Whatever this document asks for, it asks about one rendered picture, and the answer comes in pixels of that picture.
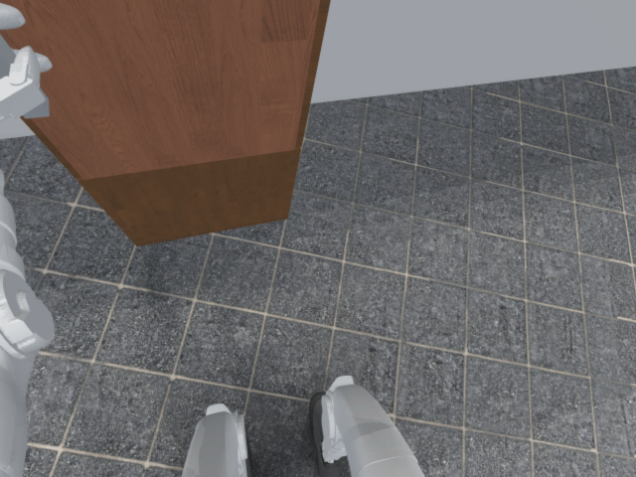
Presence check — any cupboard door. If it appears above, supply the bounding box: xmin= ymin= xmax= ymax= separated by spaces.
xmin=0 ymin=0 xmax=320 ymax=180

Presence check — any robot right shin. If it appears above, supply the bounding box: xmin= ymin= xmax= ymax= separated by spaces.
xmin=321 ymin=376 xmax=354 ymax=462

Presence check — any handle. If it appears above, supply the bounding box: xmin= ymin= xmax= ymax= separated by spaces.
xmin=0 ymin=35 xmax=50 ymax=119

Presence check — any robot left hand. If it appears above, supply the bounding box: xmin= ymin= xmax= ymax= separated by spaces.
xmin=0 ymin=3 xmax=53 ymax=123

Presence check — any robot left upper arm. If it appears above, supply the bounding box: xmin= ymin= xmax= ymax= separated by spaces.
xmin=0 ymin=269 xmax=55 ymax=477

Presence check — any robot left forearm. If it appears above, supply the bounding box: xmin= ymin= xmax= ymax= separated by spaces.
xmin=0 ymin=169 xmax=26 ymax=281

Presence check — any robot right foot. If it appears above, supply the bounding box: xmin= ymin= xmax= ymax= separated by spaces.
xmin=309 ymin=392 xmax=342 ymax=477

